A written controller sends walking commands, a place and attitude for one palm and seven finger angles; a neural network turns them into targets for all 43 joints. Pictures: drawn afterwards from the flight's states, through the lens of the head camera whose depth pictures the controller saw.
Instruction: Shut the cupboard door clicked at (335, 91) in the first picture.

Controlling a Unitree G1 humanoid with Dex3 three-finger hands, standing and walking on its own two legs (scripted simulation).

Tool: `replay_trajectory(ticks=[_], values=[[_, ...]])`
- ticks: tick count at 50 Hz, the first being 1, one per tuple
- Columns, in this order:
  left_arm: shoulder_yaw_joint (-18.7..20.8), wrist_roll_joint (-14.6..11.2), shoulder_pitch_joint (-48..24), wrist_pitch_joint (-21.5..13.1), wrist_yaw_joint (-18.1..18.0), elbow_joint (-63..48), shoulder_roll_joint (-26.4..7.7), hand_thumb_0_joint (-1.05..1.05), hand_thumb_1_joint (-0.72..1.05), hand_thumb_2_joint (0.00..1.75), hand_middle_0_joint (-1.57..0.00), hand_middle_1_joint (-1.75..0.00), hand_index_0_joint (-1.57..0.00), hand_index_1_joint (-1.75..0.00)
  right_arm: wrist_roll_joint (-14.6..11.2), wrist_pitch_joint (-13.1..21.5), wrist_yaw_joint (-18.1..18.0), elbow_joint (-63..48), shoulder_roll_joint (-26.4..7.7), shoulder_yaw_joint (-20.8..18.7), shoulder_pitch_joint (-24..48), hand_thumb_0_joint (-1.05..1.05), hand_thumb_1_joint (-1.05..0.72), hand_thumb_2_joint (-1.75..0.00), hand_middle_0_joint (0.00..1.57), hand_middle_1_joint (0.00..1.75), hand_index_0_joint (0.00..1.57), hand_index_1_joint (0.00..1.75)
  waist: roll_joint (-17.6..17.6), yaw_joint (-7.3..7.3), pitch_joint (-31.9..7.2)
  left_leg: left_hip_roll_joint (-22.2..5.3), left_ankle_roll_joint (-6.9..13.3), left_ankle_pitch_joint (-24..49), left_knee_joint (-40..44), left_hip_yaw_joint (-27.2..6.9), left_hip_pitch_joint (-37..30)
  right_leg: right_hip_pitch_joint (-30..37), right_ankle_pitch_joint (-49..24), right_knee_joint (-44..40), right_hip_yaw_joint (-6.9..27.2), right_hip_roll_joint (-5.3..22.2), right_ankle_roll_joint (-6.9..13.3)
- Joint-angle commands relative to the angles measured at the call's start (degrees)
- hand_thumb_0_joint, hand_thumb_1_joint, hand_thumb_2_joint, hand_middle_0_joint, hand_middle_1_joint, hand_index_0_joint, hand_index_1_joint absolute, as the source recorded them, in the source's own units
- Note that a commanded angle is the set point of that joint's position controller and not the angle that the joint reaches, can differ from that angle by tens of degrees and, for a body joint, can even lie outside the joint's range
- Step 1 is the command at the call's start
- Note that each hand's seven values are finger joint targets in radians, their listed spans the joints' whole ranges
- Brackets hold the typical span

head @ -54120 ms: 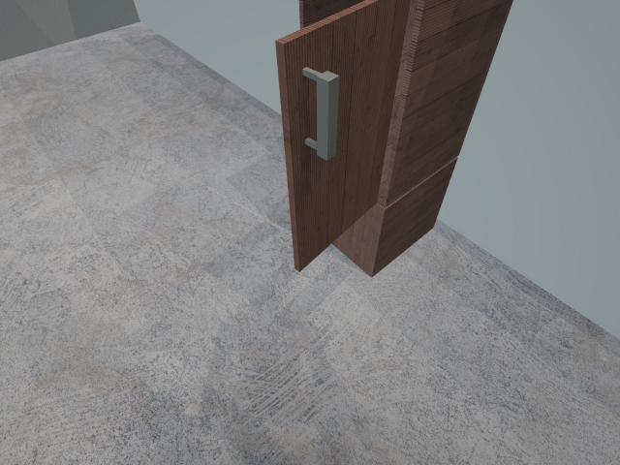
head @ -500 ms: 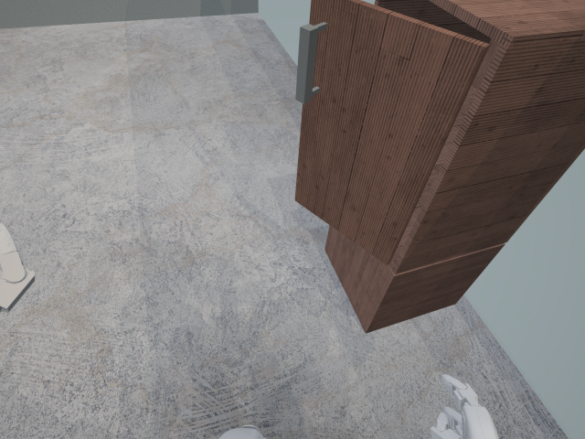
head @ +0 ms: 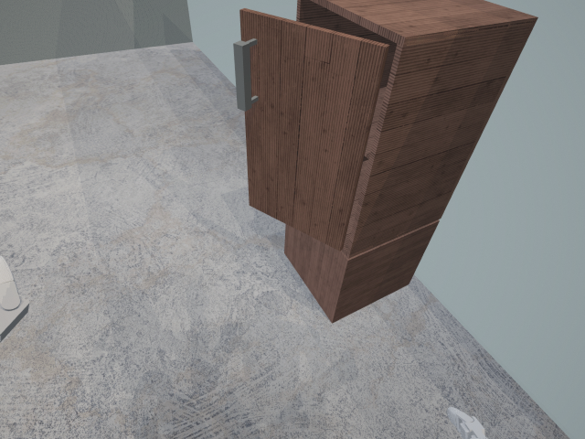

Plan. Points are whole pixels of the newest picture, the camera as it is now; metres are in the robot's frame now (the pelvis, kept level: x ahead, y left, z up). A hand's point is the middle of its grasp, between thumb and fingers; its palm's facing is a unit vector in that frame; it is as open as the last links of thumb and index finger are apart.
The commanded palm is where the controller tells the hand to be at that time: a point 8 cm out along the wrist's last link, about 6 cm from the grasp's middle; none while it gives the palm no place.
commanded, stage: stop stepping back and stand still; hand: left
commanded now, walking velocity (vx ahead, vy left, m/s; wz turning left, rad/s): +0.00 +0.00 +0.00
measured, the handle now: (248, 74) +0.87 +0.11 +0.13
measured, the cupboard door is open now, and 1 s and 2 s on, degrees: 28 28 28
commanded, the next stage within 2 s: let the arm hang, fingers relaxed in 0.32 s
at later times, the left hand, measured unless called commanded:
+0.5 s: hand (65, 365) +0.19 +0.25 +0.09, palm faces +0.27 -0.83 -0.49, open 7.4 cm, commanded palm none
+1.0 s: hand out of the picture -0.15 +0.19 -0.16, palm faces +0.08 -0.96 -0.26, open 7.3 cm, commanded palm none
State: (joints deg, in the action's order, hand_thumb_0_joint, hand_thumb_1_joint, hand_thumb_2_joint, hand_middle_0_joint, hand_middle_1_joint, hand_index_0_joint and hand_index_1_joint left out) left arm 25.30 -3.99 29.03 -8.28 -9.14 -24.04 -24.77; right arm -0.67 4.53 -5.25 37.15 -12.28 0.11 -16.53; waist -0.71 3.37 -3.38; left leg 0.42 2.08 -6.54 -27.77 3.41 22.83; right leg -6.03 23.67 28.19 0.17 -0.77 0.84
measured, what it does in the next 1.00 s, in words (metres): stands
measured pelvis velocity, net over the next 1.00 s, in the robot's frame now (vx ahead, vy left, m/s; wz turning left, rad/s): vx -0.04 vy -0.01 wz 0.06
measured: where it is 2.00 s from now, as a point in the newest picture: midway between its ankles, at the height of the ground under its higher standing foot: outside the picture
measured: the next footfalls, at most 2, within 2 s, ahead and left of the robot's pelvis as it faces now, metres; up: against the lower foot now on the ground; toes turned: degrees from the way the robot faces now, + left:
none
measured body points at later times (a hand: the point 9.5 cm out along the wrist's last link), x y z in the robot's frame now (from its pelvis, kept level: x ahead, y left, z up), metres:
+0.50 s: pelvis -0.03 +0.00 +0.00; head -0.04 -0.02 +0.45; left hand +0.17 +0.30 +0.11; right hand +0.14 -0.23 -0.10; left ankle +0.07 +0.09 -0.73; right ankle -0.08 -0.12 -0.73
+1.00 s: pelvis -0.04 -0.01 +0.00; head -0.02 -0.01 +0.45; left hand -0.15 +0.24 -0.14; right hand -0.02 -0.26 -0.15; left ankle +0.06 +0.09 -0.73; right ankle -0.08 -0.12 -0.73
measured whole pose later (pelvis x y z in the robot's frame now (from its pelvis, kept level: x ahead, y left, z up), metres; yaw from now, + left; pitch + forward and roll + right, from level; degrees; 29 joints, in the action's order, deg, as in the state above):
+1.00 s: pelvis -0.04 -0.01 +0.00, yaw +4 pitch -2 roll -2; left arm 1.3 1.1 27.5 1.7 -0.5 63.8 -13.3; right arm 0.8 -3.0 -1.4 58.9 -12.3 -1.6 -18.0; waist 2.1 -0.3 3.0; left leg 0.6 1.2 -8.3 -28.2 -1.5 21.2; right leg -5.7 18.5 25.7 -2.2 -2.3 1.6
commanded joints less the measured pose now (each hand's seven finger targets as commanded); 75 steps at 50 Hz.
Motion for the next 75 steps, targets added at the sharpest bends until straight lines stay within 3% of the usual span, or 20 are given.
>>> replay_trajectory(ticks=[1, 4, 6, 11, 14, 20, 21, 22, 24, 29, 31, 34, 38, 42, 44, 48, 53, 58, 69, 75], values=[[5.3, 0.1, 2.8, -4.7, -0.7, -16.9, -10.0, 0.0, 0.9, 0.9, -0.2, -0.3, -0.2, -0.3, 0.1, 3.4, 0.5, -10.4, -6.7, -2.5, 7.6, 0.0, -0.9, -0.9, 0.2, 0.3, 0.2, 0.3, 6.5, -2.89, -2.3, -3.6, -4.1, -20.5, 9.6, -6.3, -3.4, -2.7, 3.8, -8.9, -1.0, 0.8, 2.7], [8.9, -0.5, 6.0, -4.9, -1.1, -17.6, -12.9, 0.0, 0.9, 0.9, -0.2, -0.3, -0.2, -0.3, 0.6, 2.4, 0.8, -9.1, -6.3, -2.9, 7.4, 0.0, -0.9, -0.9, 0.2, 0.3, 0.2, 0.3, -3.7, -2.9, -2.3, -1.3, -3.1, -9.2, -9.6, -3.2, -8.9, -14.5, 7.2, -16.1, 11.7, 11.9, 8.2], [6.5, -0.2, 3.5, -4.6, -1.6, -16.2, -10.2, 0.0, 0.9, 0.9, -0.2, -0.3, -0.2, -0.3, 0.4, 1.7, 0.6, -8.6, -6.0, -2.7, 7.0, 0.0, -0.9, -0.9, 0.2, 0.3, 0.2, 0.3, -3.4, -2.25, 0.8, -2.1, -2.8, -7.8, -11.9, -3.8, -5.7, -14.9, 3.7, -14.8, 11.8, 13.9, 9.0], [4.2, 1.0, -6.4, -5.6, -1.6, -10.8, -9.6, 0.0, 0.9, 0.9, -0.2, -0.3, -0.2, -0.3, 0.0, 3.5, -1.3, -7.4, -7.4, -2.3, 7.3, 0.0, -0.9, -0.9, 0.2, 0.3, 0.2, 0.3, 6.2, -1.83, 4.8, -7.1, -0.1, -5.1, 3.1, -10.2, -12.0, -16.2, -3.2, -5.7, 1.7, 3.0, 0.6], [3.9, 1.8, -10.5, -6.2, -1.2, -10.9, -9.6, 0.0, 0.9, 0.9, -0.2, -0.3, -0.2, -0.3, 0.4, 4.5, -1.4, -7.8, -7.6, -1.6, 8.4, 0.0, -0.9, -0.9, 0.2, 0.3, 0.2, 0.3, 15.2, -2.57, 6.8, -10.6, 0.7, -31.2, 19.4, -20.4, -2.1, -8.6, 0.8, 1.2, -0.6, -1.7, -0.6], [3.4, 1.2, -1.1, -5.7, -0.5, -13.5, -7.9, 0.0, 0.9, 0.9, -0.2, -0.3, -0.2, -0.3, 0.1, 4.9, 0.6, -10.0, -5.5, -1.8, 8.1, 0.0, -0.9, -0.9, 0.2, 0.3, 0.2, 0.3, 4.9, -3.63, -2.0, -4.3, -2.3, -21.6, 11.7, -8.5, -4.3, -2.3, 1.1, -8.6, 0.5, 0.4, 1.5], [-18.1, 6.2, -3.9, 3.3, 7.1, 34.8, 1.4, 0.0, 0.9, 0.9, -0.2, -0.3, -0.2, -0.3, 0.7, 6.3, 4.8, 4.1, -16.0, -3.7, 11.2, 0.0, -0.9, -0.9, 0.2, 0.3, 0.2, 0.3, 0.1, -2.39, 0.7, -6.4, -0.1, 6.8, -5.2, -8.6, -5.3, -10.1, -16.8, -3.1, 2.6, 6.7, 2.5], [-18.4, 5.0, -6.3, 7.4, 8.2, 35.0, 1.7, 0.0, 0.9, 0.9, -0.2, -0.3, -0.2, -0.3, -0.2, 2.9, 4.7, 3.4, -12.5, -3.9, 7.2, 0.0, -0.9, -0.9, 0.2, 0.3, 0.2, 0.3, -2.2, -2.41, -4.5, -6.7, -0.6, 9.1, -7.4, -8.0, -10.7, -11.3, -21.2, -3.5, 6.8, 8.6, 3.3], [-19.3, 5.7, -9.2, 7.8, 8.6, 34.7, 2.0, 0.0, 0.9, 0.9, -0.2, -0.3, -0.2, -0.3, 0.7, 1.6, 4.8, 3.0, -13.1, -4.4, 5.7, 0.0, -0.9, -0.9, 0.2, 0.3, 0.2, 0.3, -3.6, -2.09, -5.6, -6.9, -0.7, 8.0, -10.6, -9.0, -8.8, -12.3, -20.8, 0.2, 5.5, 8.5, 4.1], [-21.4, 5.5, -13.9, 8.6, 8.4, 47.3, 1.9, 0.0, 0.9, 0.9, -0.2, -0.3, -0.2, -0.3, 1.8, -2.6, 4.7, 3.2, -10.7, -2.4, 6.7, 0.0, -0.9, -0.9, 0.2, 0.3, 0.2, 0.3, -13.4, -2.17, 0.8, -3.5, -0.4, 7.9, -12.0, -8.3, -5.1, -13.3, -21.3, -0.2, 5.2, 8.9, 5.5], [-22.4, 5.1, -15.0, 9.4, 7.8, 52.4, 3.3, 0.0, 0.9, 0.9, -0.2, -0.3, -0.2, -0.3, 2.1, -4.0, 4.6, 4.9, -9.0, -1.9, 5.6, 0.0, -0.9, -0.9, 0.2, 0.3, 0.2, 0.3, -9.3, -1.65, 3.4, -3.4, -0.4, 6.5, -10.8, -8.4, -7.7, -15.9, -14.5, -1.6, 4.8, 8.8, 5.4], [-23.1, 5.0, -12.8, 10.0, 7.6, 61.0, 3.3, 0.0, 0.9, 0.9, -0.2, -0.3, -0.2, -0.3, 2.3, -5.1, 4.6, 7.2, -9.6, -1.4, 5.1, 0.0, -0.9, -0.9, 0.2, 0.3, 0.2, 0.3, 6.5, -2.11, 7.0, -5.9, 0.9, -0.9, -0.2, -14.1, -6.0, -14.9, 1.5, -1.9, 3.4, 4.3, 2.8], [-22.0, 4.9, -5.0, 10.0, 8.1, 72.0, 5.9, 0.0, 0.9, 0.9, -0.2, -0.3, -0.2, -0.3, 2.7, -5.6, 3.8, 11.0, -9.5, -2.3, 4.1, 0.0, -0.9, -0.9, 0.2, 0.3, 0.2, 0.3, 18.0, -4.56, 5.4, -6.7, 1.3, -26.6, 14.5, -18.7, 1.4, -4.7, 2.7, 1.4, 0.5, 0.9, 2.6], [-22.5, 5.0, 0.4, 9.7, 8.6, 79.4, 6.7, 0.0, 0.9, 0.9, -0.2, -0.3, -0.2, -0.3, 2.2, -6.0, 3.2, 13.6, -8.6, -2.8, 2.4, 0.0, -0.9, -0.9, 0.2, 0.3, 0.2, 0.3, 13.9, -5.41, 0.6, -5.7, 0.3, -25.4, 15.7, -15.5, -2.3, -0.9, 1.6, -3.0, 0.4, 0.8, 3.3], [-22.4, 5.1, 0.3, 8.9, 8.6, 81.6, 5.3, 0.0, 0.9, 0.9, -0.2, -0.3, -0.2, -0.3, 1.8, -6.0, 3.2, 14.7, -8.8, -3.2, 1.9, 0.0, -0.9, -0.9, 0.2, 0.3, 0.2, 0.3, 5.2, -4.88, 0.9, -4.0, -0.4, -18.8, 10.8, -12.5, -5.2, -2.5, 2.2, -8.2, 3.7, 3.1, 4.5], [-23.1, 4.8, -8.7, 7.7, 8.1, 83.1, 5.0, 0.0, 0.9, 0.9, -0.2, -0.3, -0.2, -0.3, 1.3, -6.0, 3.3, 18.7, -6.5, -3.4, -1.5, 0.0, -0.9, -0.9, 0.2, 0.3, 0.2, 0.3, -6.4, -0.84, 7.2, -2.1, -0.7, -5.1, -4.8, -8.1, -15.8, -18.6, 3.2, -17.1, 8.5, 9.8, 6.7], [-24.1, 4.7, -6.5, 7.9, 7.5, 87.0, 6.5, 0.0, 0.9, 0.9, -0.2, -0.3, -0.2, -0.3, 1.1, -5.7, 3.0, 22.0, -7.9, -3.0, -2.7, 0.0, -0.9, -0.9, 0.2, 0.3, 0.2, 0.3, -3.9, -0.7, 11.9, -5.1, 0.1, -6.8, 1.8, -10.0, -15.8, -18.8, 4.4, -14.0, 5.1, 6.1, 4.5], [-24.1, 4.8, -2.2, 8.9, 7.5, 89.4, 7.7, 0.0, 0.9, 0.9, -0.2, -0.3, -0.2, -0.3, 1.5, -5.6, 2.8, 23.1, -7.3, -2.5, -0.8, 0.0, -0.9, -0.9, 0.2, 0.3, 0.2, 0.3, 2.7, -3.5, 15.1, -6.9, 1.5, -17.8, 13.1, -15.0, -6.0, -10.9, 1.7, -9.2, 3.5, 3.2, 2.8], [-23.6, 4.8, -5.0, 7.6, 7.1, 88.2, 8.0, 0.0, 0.9, 0.9, -0.2, -0.3, -0.2, -0.3, 1.3, -4.2, 2.9, 24.1, -4.8, -1.9, 0.0, 0.0, -0.9, -0.9, 0.2, 0.3, 0.2, 0.3, 1.1, -3.38, 5.1, -5.7, 0.4, 5.2, 6.8, -9.6, -14.2, -5.1, -11.9, -10.6, 3.7, 5.4, 2.0], [-23.9, 4.6, -6.3, 7.7, 6.6, 88.1, 9.6, 0.0, 0.9, 0.9, -0.2, -0.3, -0.2, -0.3, 1.4, -4.4, 2.7, 25.0, -3.1, -1.5, -0.3, 0.0, -0.9, -0.9, 0.2, 0.3, 0.2, 0.3, 0.6, -3.03, 7.6, -5.7, 0.1, 7.7, 5.3, -8.5, -13.6, -4.8, -16.0, -11.4, 3.5, 6.0, 1.7]])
